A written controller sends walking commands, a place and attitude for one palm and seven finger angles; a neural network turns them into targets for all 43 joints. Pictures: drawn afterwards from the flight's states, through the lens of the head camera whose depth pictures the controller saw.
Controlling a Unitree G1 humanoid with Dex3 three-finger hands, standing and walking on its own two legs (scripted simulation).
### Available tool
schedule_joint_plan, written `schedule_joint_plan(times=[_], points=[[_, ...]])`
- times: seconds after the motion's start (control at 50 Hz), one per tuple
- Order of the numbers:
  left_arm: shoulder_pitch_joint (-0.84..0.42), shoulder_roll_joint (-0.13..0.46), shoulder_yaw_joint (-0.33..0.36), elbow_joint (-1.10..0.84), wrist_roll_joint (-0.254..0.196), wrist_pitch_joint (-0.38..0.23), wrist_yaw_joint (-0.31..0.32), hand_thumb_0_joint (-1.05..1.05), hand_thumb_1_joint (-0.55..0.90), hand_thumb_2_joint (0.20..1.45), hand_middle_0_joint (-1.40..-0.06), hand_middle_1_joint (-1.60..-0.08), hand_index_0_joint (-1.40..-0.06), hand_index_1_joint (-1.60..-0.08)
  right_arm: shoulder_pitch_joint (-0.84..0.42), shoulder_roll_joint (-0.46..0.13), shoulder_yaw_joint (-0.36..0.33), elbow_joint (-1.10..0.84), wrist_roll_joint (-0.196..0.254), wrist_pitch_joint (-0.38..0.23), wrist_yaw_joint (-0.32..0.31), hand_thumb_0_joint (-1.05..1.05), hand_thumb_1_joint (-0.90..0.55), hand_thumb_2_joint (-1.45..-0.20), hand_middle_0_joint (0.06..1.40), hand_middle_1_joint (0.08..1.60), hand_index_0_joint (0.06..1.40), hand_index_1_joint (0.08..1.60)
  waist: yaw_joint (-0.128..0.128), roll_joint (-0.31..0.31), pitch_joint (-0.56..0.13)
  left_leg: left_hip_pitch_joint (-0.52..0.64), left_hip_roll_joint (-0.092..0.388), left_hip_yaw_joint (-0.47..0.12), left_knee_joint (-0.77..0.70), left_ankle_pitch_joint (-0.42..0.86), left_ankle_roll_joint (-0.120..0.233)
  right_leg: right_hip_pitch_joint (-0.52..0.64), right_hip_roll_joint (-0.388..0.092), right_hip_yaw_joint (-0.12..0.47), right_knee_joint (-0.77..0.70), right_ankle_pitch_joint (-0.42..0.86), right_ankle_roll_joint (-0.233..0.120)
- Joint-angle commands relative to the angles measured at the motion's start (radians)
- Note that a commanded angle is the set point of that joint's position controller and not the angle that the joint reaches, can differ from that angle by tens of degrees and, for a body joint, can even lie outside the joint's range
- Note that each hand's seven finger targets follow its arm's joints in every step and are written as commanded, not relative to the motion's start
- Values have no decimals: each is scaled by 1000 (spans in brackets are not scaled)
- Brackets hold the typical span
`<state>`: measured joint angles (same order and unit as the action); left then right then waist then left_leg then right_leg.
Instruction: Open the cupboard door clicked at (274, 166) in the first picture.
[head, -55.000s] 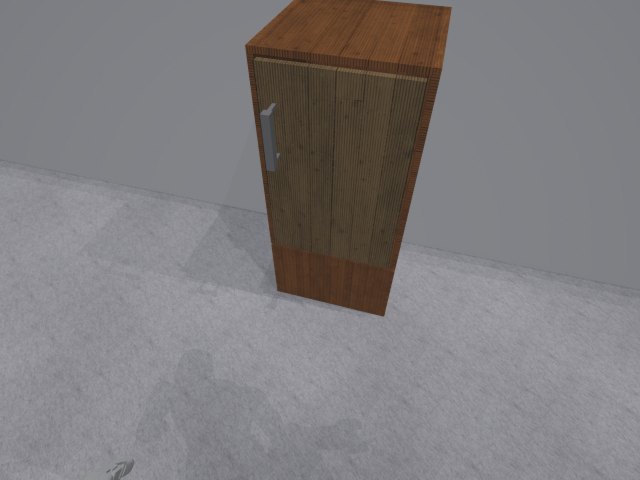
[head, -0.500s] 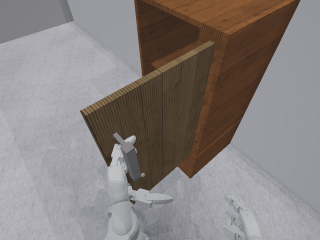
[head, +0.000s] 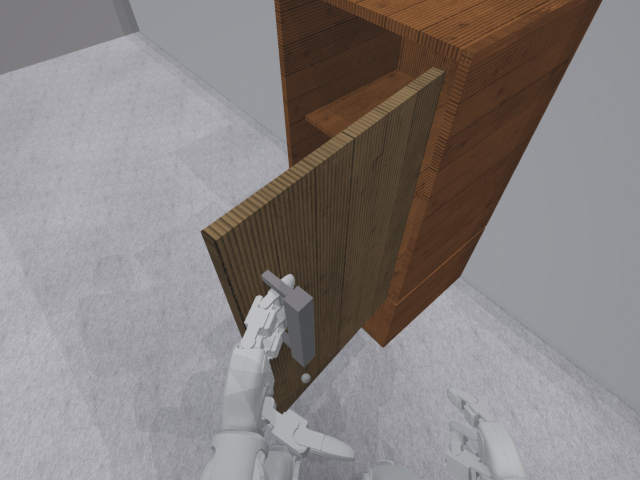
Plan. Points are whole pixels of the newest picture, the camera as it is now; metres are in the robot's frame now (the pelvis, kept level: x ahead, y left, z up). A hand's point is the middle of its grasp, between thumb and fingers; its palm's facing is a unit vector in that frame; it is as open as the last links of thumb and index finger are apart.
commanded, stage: slide the hand sideways off the handle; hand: left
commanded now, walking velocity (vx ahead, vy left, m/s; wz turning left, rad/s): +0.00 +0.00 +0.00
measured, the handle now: (288, 320) +0.30 +0.06 +0.05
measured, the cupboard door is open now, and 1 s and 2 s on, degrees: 97 96 96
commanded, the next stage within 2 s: draw the hand back to the body in 0.72 s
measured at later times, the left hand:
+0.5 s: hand (264, 421) +0.19 +0.07 +0.06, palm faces +0.05 -1.00 +0.02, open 16.0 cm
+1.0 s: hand (211, 435) +0.17 +0.11 +0.08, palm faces +0.05 -1.00 -0.04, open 16.3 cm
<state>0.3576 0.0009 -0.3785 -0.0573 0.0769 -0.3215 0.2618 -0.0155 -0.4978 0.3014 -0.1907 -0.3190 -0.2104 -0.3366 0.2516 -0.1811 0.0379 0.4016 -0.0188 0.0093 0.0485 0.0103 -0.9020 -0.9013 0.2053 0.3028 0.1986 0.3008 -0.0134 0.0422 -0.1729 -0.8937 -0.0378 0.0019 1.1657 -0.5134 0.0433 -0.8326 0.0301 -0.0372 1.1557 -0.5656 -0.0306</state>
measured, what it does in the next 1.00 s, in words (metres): stands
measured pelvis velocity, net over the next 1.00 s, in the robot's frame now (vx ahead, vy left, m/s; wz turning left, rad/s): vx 0.00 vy -0.01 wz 0.01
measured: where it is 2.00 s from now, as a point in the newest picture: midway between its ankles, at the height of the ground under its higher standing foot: outside the picture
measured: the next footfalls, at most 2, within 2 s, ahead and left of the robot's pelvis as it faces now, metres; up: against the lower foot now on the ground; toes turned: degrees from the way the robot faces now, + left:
none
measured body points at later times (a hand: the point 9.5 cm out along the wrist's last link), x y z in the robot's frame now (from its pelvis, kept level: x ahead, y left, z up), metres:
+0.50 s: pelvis +0.01 -0.02 -0.01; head +0.07 -0.03 +0.44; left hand +0.18 +0.12 +0.06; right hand +0.21 -0.22 -0.09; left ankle +0.03 +0.09 -0.65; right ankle +0.00 -0.11 -0.65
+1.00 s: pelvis +0.00 -0.01 -0.01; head +0.04 -0.03 +0.43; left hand +0.16 +0.17 +0.09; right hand +0.20 -0.23 -0.08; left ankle +0.03 +0.09 -0.65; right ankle +0.00 -0.11 -0.65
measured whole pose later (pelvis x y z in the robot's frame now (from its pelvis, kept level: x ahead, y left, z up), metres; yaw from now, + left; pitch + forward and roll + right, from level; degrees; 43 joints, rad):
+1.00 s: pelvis +0.00 -0.01 -0.01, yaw +1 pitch +14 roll -2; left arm 0.70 0.16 -0.09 -0.37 -0.14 -0.39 -0.03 -0.02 -0.50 0.30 -0.15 -0.30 -0.15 -0.30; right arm 0.24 -0.20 -0.01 0.38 0.02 -0.01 -0.04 0.01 -0.90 -0.90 0.20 0.30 0.20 0.30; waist 0.03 0.06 -0.18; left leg -0.94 -0.02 -0.03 1.24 -0.54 0.02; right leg -0.87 0.05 -0.08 1.22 -0.59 -0.05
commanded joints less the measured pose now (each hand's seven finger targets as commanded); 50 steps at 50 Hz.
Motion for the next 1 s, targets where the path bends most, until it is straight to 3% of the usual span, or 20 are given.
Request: schedule_joint_plan(times=[0.0,0.02,0.1,0.18,0.22,0.32,0.42,0.52,0.6,0.66,0.72,0.8,0.88,0.96,0.98], points=[[47,-64,7,-251,-2,-86,7,0,-500,300,-150,-300,-150,-300,-98,-105,-42,-191,7,-54,-9,0,-900,-900,200,300,200,300,16,-81,-141,152,16,-64,-184,142,-23,71,-6,3,-193,184,-20],[62,-50,20,-247,-2,-93,3,0,-500,300,-150,-300,-150,-300,-97,-105,-42,-189,7,-55,-9,0,-900,-900,200,300,200,300,14,-84,-116,142,17,-65,-182,128,-24,56,-5,2,-195,170,-20],[124,-24,39,-280,5,-135,-18,0,-500,300,-150,-300,-150,-300,-95,-105,-46,-188,2,-64,-11,0,-900,-900,200,300,200,300,13,-80,-123,124,14,-63,-158,142,-23,43,-3,11,-174,192,-19],[139,22,66,-340,1,-171,-46,0,-500,300,-150,-300,-150,-300,-89,-106,-50,-188,0,-71,-16,0,-900,-900,200,300,200,300,15,-63,-166,115,10,-62,-134,155,-21,46,-3,21,-152,209,-19],[206,35,89,-359,-22,-183,-65,0,-500,300,-150,-300,-150,-300,-85,-105,-52,-189,2,-74,-18,0,-900,-900,200,300,200,300,22,-59,-197,120,8,-56,-124,179,-20,64,-3,26,-148,250,-16],[304,52,129,-390,-82,-184,-122,0,-500,300,-150,-300,-150,-300,-84,-105,-58,-197,9,-77,-28,0,-900,-900,200,300,200,300,20,-101,-192,96,6,-50,-109,199,-17,100,-4,40,-155,323,-3],[351,76,159,-397,-101,-197,-166,0,-500,300,-150,-300,-150,-300,-90,-104,-62,-192,12,-82,-38,0,-900,-900,200,300,200,300,13,-103,-160,57,4,-50,-83,191,-17,87,-11,52,-145,346,7],[429,113,225,-397,-135,-219,-218,0,-500,300,-150,-300,-150,-300,-97,-96,-73,-179,17,-85,-47,0,-900,-900,200,300,200,300,26,-104,-164,22,3,-48,-62,186,-20,107,-20,77,-144,370,15],[433,120,221,-443,-164,-238,-269,0,-500,300,-150,-300,-150,-300,-99,-99,-77,-176,20,-94,-56,0,-900,-900,200,300,200,300,15,-79,-191,14,1,-49,-37,190,-16,107,-30,96,-142,389,24],[458,142,253,-431,-188,-241,-305,0,-500,300,-150,-300,-150,-300,-103,-102,-84,-174,25,-93,-67,0,-900,-900,200,300,200,300,12,-98,-171,-7,3,-49,-28,166,-15,94,-29,98,-150,351,27],[417,128,236,-435,-203,-245,-331,0,-500,300,-150,-300,-150,-300,-107,-108,-82,-175,25,-102,-73,0,-900,-900,200,300,200,300,0,-95,-151,-30,4,-51,-11,139,-13,66,-33,108,-155,295,28],[404,152,265,-423,-210,-235,-332,0,-500,300,-150,-300,-150,-300,-111,-111,-84,-180,27,-104,-81,0,-900,-900,200,300,200,300,10,-89,-139,-41,7,-48,-8,102,-13,38,-29,110,-164,189,19],[399,243,348,-573,-224,-195,-293,0,-500,300,-150,-300,-150,-300,-90,-111,-82,-211,37,-90,-94,0,-900,-900,200,300,200,300,49,-23,-228,55,8,-43,-75,134,-10,118,-13,92,-192,169,5],[409,218,349,-571,-238,-117,-285,0,-500,300,-150,-300,-150,-300,-85,-106,-75,-218,53,-71,-104,0,-900,-900,200,300,200,300,28,-51,-133,110,8,-47,-141,120,-6,133,-3,66,-259,157,14],[422,213,360,-548,-252,-95,-291,0,-500,300,-150,-300,-150,-300,-85,-109,-74,-218,56,-69,-107,0,-900,-900,200,300,200,300,24,-87,-120,105,11,-53,-149,111,-5,149,-4,73,-282,140,18]])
